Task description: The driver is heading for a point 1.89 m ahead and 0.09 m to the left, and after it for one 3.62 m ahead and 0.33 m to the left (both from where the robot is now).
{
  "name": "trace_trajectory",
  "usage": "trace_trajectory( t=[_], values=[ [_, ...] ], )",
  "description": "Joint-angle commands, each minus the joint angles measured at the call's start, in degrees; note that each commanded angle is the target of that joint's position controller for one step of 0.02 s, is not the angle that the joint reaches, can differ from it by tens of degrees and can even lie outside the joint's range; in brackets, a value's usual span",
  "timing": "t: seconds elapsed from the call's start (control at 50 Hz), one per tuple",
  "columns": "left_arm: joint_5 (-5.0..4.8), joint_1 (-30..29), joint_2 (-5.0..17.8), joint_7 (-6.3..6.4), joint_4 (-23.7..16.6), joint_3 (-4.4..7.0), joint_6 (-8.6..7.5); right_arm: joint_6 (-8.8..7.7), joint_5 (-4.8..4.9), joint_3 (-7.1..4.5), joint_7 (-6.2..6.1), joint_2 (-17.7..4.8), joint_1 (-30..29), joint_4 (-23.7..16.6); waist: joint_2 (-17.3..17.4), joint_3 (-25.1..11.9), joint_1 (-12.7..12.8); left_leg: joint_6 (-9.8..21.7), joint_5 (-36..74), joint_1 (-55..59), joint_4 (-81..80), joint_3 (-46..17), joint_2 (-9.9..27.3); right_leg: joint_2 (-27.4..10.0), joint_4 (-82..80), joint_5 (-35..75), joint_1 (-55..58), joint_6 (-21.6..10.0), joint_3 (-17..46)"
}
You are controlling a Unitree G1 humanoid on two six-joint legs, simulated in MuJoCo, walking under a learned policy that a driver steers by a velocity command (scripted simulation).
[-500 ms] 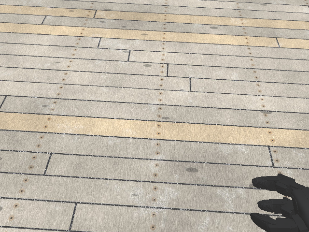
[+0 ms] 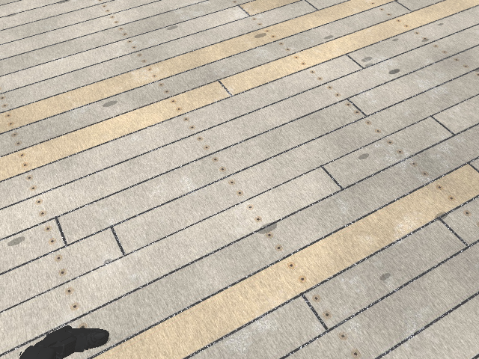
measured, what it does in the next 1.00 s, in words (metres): walks ahead: left foot, then right foot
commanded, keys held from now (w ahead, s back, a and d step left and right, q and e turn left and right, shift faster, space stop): e+shift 0.22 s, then q+shift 0.78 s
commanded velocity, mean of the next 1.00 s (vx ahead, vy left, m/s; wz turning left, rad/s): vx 0.22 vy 0.00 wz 0.12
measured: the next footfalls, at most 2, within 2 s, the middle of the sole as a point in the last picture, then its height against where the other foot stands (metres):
left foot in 0.36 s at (231, 338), level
right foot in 0.74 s outside the picture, level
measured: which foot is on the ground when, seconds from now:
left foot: up 0.00-0.34, down 0.36-0.78, up 0.80-1.00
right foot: down 0.00-0.36, up 0.38-0.72, down 0.74-1.00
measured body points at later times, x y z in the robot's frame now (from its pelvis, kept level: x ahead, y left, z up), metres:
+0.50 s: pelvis +0.33 +0.02 +0.03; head +0.37 -0.01 +0.47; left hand +0.56 +0.23 -0.07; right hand +0.42 -0.27 -0.08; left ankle +0.49 +0.06 -0.69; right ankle +0.21 -0.06 -0.58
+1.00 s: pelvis +0.39 -0.04 +0.05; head +0.42 -0.04 +0.50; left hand +0.52 +0.25 -0.03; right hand +0.57 -0.32 -0.04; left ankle +0.38 +0.11 -0.60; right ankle +0.42 -0.15 -0.69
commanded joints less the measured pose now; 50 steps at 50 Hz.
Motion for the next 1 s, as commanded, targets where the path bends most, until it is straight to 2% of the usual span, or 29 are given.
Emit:
trace_trajectory(
  t=[0.02, 0.04, 0.08, 0.1, 0.12, 0.14, 0.18, 0.22, 0.28, 0.32, 0.34, 0.36, 0.38, 0.4, 0.42, 0.44, 0.46, 0.48, 0.52, 0.58, 0.7, 0.74, 0.76, 0.78, 0.8, 0.82, 0.84, 0.88, 1.0],
  values=[
    [1.24, 23.4, 19.9, 3.27, 5.1, 6.46, 2.14, -1.11, 0.58, -0.90, 0.82, -5.9, -6.4, -14.8, -16.5, -14.5, 6.5, -0.1, -6.7, -55.3, 56.2, -12.9, -6.6, -15.9, -11.4, 14.6, 57.5, -14.7, 43.1],
    [0.60, 22.5, 18.6, 3.48, 2.5, 6.83, 2.12, -2.43, 0.22, -0.49, 0.39, -8.5, -10.7, -16.1, -4.6, -16.3, 8.5, 0.7, -2.5, -60.0, 55.4, -20.7, -4.0, -18.4, -20.0, 13.2, 57.0, -15.2, 51.3],
    [-0.26, 17.3, 12.8, 3.95, 3.2, 5.38, 1.47, -2.88, -0.08, -0.26, 0.01, -8.5, -11.9, -14.7, 7.6, -2.2, 2.1, 0.7, 2.5, -55.2, 43.5, -20.6, 0.3, -15.4, -23.0, 25.6, 37.2, -9.6, 41.1],
    [-0.81, 15.8, 11.1, 4.21, 2.6, 4.84, 0.80, -1.75, -0.68, -0.04, -0.08, -8.3, -11.7, -14.8, 7.2, 0.2, 0.4, -0.4, 1.7, -50.7, 40.3, -20.7, 1.6, -13.5, -22.2, 37.0, 29.0, -9.6, 36.4],
    [-2.25, 10.0, 6.9, 3.10, -2.6, 3.90, -2.00, -3.32, 2.29, -1.97, -0.54, -11.2, -14.4, -16.4, 8.8, -2.7, -0.4, -1.3, 0.3, -47.0, 38.7, -25.6, -0.3, -12.2, -24.8, 32.6, 24.6, -10.1, 38.8],
    [-3.14, 7.8, 7.5, 2.81, -2.4, 3.96, -3.00, -3.42, 2.02, -2.39, -0.85, -11.4, -15.5, -17.1, 9.6, -2.1, -2.2, -2.0, 1.1, -44.9, 30.8, -25.5, 1.1, -9.9, -25.2, 32.1, 21.0, -8.7, 34.8],
    [-3.70, 6.8, 8.3, 4.18, -2.3, 4.47, -2.84, -3.32, 0.54, -1.53, -1.17, -6.9, -21.9, -20.0, 8.4, 0.3, -1.7, -3.2, 4.2, -41.8, 14.7, -21.7, -0.7, -4.1, -23.1, 39.3, 13.6, -5.5, 28.3],
    [-3.42, 9.9, 9.0, 6.18, -1.1, 5.34, -0.36, -3.57, 0.58, -0.49, -0.89, -2.7, -25.5, -21.2, 6.2, -3.1, 1.1, -3.2, 17.9, -32.7, -2.6, -17.3, -7.4, 2.6, -18.2, 39.8, 9.1, 1.1, 22.7],
    [-2.64, 19.7, 5.2, 8.00, 2.6, 4.41, 1.61, -3.71, 2.25, -0.81, 1.12, -2.0, -26.4, -20.6, -0.7, -8.5, 6.3, -2.5, 40.2, -24.8, -11.6, -14.9, -10.0, 1.6, -13.9, 28.1, 12.8, 7.3, 22.0],
    [-1.81, 19.7, 2.3, 8.28, 2.8, 3.61, 1.41, -3.84, 1.31, -1.62, 1.62, -3.7, -25.4, -20.6, -4.4, -8.2, 5.0, -0.8, 42.5, -24.0, -14.8, -16.2, -9.1, 0.1, -8.3, 27.7, 18.3, 8.4, 23.6],
    [-1.24, 17.2, 1.7, 8.28, 2.2, 3.45, 1.15, -4.30, 0.83, -2.22, 1.77, -4.6, -21.3, -19.2, -5.0, -9.0, 1.6, 0.7, 45.3, -20.8, -18.1, -15.7, -8.6, -0.1, -2.6, 30.6, 20.6, 9.8, 22.5],
    [-0.25, 13.8, 1.0, 7.79, 1.0, 3.05, 0.80, -4.82, 0.53, -2.69, 1.82, -5.5, -13.1, -16.5, -4.6, -11.9, -3.1, 3.2, 51.0, -13.9, -20.1, -17.3, -5.6, 0.8, 8.6, 28.0, 20.5, 11.6, 19.6],
    [0.89, 18.8, -1.2, 7.02, 0.4, 2.35, 0.92, -4.79, -0.65, -2.33, 1.51, -7.2, -7.6, -14.9, 11.6, -19.4, -2.3, 17.1, 78.8, 4.3, -13.5, -39.1, 11.4, 6.6, 35.2, -15.8, 6.7, 16.5, 16.3],
    [-0.78, 31.7, 0.6, 5.10, 1.7, 1.97, 0.36, -4.35, -0.56, -2.11, 2.23, -7.6, -9.2, -14.1, 16.4, -28.8, 3.5, 27.7, 69.5, 11.5, -14.3, -61.7, 22.9, 4.3, 43.2, -28.9, -0.4, 17.3, 21.8],
    [-1.63, 24.6, 6.1, 4.41, 1.6, 2.74, 0.80, -3.26, 0.86, -3.27, 1.88, -8.1, -14.3, -17.6, 10.4, -24.5, 0.0, 26.1, 50.2, 7.0, -17.2, -61.7, 19.0, 1.1, 48.0, -24.6, -4.4, 17.9, 20.4],
    [-0.93, 12.9, 7.5, 4.42, -1.9, 3.08, 1.24, -2.04, 1.34, -3.29, 1.50, -8.1, -17.2, -19.2, 3.7, -16.1, -1.9, 22.1, 39.5, -2.9, -19.4, -55.5, 13.5, 1.2, 46.6, -20.9, -6.8, 17.3, 18.0],
    [0.57, 7.5, 5.9, 5.03, -3.5, 3.01, 1.88, -0.77, 2.01, -2.70, 0.90, -7.6, -19.3, -19.7, -4.0, -12.1, -0.7, 18.2, 24.5, -11.1, -23.3, -52.1, 10.1, 0.8, 43.4, -17.2, -6.8, 16.3, 16.6],
    [0.47, 8.0, 4.6, 5.20, -4.9, 2.63, 2.48, 0.13, 2.01, -3.40, 0.50, -10.3, -20.6, -20.2, -1.0, -8.9, 1.8, 18.7, 16.7, -19.1, -25.5, -54.2, 8.9, 0.8, 40.2, -15.0, -4.7, 15.9, 17.1],
    [0.08, 10.3, 2.4, 5.38, -4.4, 2.26, 2.66, 1.32, 2.51, -3.26, 0.70, -8.3, -21.9, -20.7, 2.8, -4.6, 4.2, 15.0, 13.2, -27.6, -27.6, -47.8, 2.2, -0.2, 25.9, -15.1, 0.7, 15.1, 16.2],
    [-0.25, 7.7, 0.0, 6.21, -3.8, 1.76, 1.76, 2.98, 2.95, -4.55, 0.26, -9.5, -19.4, -20.0, 6.7, -8.8, 3.2, 14.0, 21.9, -28.6, -26.7, -44.1, -1.0, 2.2, 9.2, -14.9, 9.1, 15.7, 13.5],
    [-1.52, 3.6, 2.0, 5.44, -3.5, 2.81, 1.45, 5.92, 3.61, -6.40, -1.15, -10.3, -17.3, -20.7, 12.7, -8.2, 1.4, 10.6, -0.1, -28.3, -28.3, -51.3, -1.1, 2.8, -7.6, -6.7, 15.5, 14.4, 16.2],
    [-1.76, 6.4, 2.9, 5.15, -2.1, 3.56, 0.78, 6.43, 3.94, -6.51, -1.42, -9.9, -17.5, -21.0, 12.5, -8.0, 3.1, 8.2, -4.0, -31.4, -26.2, -51.2, -3.2, 0.5, -17.5, -1.5, 23.6, 12.6, 16.1],
    [-1.28, 7.7, 4.8, 5.40, -1.9, 4.22, 0.74, 6.58, 4.14, -6.06, -1.36, -8.3, -15.7, -20.9, 8.9, -9.6, 3.1, 5.9, -10.2, -35.8, -19.7, -48.2, -6.1, -6.0, -21.3, -2.1, 30.3, 9.7, 19.9],
    [1.27, 8.3, 9.4, 5.17, -1.6, 5.03, 0.80, 6.34, 4.94, -5.64, -1.32, -6.4, -16.8, -23.0, -8.2, -9.1, 2.3, 3.7, -12.4, -47.4, -5.4, -35.4, -13.0, -18.7, -26.0, -5.7, 33.2, 1.8, 35.1],
    [2.99, 3.0, 6.6, 5.35, -3.6, 4.42, 0.57, 5.63, 4.14, -6.70, -0.86, -10.3, -13.0, -21.6, -11.3, -8.8, -0.2, 1.5, -8.2, -48.5, 10.5, -31.2, -11.4, -25.0, -27.5, -3.6, 27.8, -1.0, 39.3],
    [2.46, -1.1, 3.6, 5.95, -5.1, 3.61, 0.38, 5.59, 3.83, -7.57, -0.43, -13.1, -12.2, -20.4, -8.8, -6.4, -1.5, 0.1, -3.8, -48.1, 17.2, -28.6, -8.8, -23.3, -27.0, -1.3, 23.7, -0.3, 34.2],
    [1.14, -3.4, 1.2, 6.49, -6.0, 2.97, 0.49, 6.12, 3.44, -7.57, -0.54, -12.8, -10.3, -18.7, -4.5, -5.3, -1.9, -0.8, -0.6, -46.6, 20.9, -27.2, -8.0, -19.2, -25.1, 1.5, 22.4, 2.1, 27.3],
    [0.02, -3.4, 1.7, 7.10, -5.7, 2.64, 0.91, 6.88, 2.92, -6.58, -0.53, -10.0, -9.1, -18.2, -3.1, -3.9, -1.5, -2.2, 3.3, -48.8, 31.7, -23.9, -5.9, -17.4, -24.7, 5.4, 21.0, 2.1, 22.2],
    [0.51, 5.0, 5.5, 7.28, -3.5, 3.76, 2.18, 6.61, 3.58, -4.08, 0.68, -6.7, -18.8, -23.9, -4.8, -3.8, 4.6, -5.5, 6.5, -52.8, 19.9, -18.4, 1.3, -18.6, -23.9, 14.3, 31.0, -0.7, 13.9]
  ],
)
Keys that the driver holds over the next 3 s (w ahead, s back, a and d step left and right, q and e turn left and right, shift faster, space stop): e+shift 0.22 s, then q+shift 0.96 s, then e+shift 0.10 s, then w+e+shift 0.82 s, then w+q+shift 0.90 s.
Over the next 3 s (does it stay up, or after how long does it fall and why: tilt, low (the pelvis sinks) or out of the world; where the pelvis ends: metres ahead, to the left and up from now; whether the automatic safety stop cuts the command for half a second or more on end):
stays up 1.71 -0.14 0.04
